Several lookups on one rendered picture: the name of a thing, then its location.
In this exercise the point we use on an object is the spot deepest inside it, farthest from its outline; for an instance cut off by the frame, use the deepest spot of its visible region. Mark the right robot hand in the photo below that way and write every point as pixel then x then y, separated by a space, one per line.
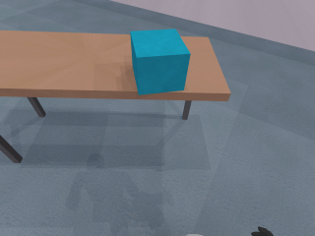
pixel 262 232

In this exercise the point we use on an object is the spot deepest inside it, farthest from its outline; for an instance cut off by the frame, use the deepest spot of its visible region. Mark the carton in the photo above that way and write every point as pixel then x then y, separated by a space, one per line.
pixel 160 60

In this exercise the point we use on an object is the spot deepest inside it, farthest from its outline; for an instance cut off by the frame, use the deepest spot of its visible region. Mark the table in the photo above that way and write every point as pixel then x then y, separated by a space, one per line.
pixel 94 65

